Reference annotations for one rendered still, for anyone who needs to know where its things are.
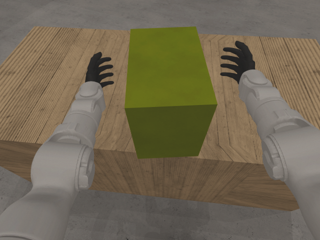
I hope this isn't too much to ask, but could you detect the carton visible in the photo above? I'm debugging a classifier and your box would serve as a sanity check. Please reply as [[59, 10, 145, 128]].
[[124, 26, 218, 159]]

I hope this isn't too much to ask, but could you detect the robot right hand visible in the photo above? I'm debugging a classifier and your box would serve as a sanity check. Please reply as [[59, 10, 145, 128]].
[[220, 41, 255, 84]]

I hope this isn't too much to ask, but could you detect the left robot forearm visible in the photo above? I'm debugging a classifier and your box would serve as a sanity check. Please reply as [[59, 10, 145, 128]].
[[30, 81, 106, 185]]

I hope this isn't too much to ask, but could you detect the right robot forearm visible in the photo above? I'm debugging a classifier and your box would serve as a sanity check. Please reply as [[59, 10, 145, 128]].
[[238, 69, 320, 141]]

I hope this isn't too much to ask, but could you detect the pedestal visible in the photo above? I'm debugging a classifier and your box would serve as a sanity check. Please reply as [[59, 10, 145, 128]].
[[0, 26, 320, 212]]

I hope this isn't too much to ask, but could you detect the robot left upper arm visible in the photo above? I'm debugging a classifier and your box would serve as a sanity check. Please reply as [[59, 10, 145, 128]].
[[0, 141, 95, 240]]

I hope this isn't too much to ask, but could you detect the robot right upper arm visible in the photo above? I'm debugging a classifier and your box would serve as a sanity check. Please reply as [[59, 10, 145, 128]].
[[261, 126, 320, 240]]

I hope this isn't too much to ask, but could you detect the robot left hand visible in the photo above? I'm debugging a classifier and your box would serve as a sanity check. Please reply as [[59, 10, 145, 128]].
[[85, 52, 114, 88]]

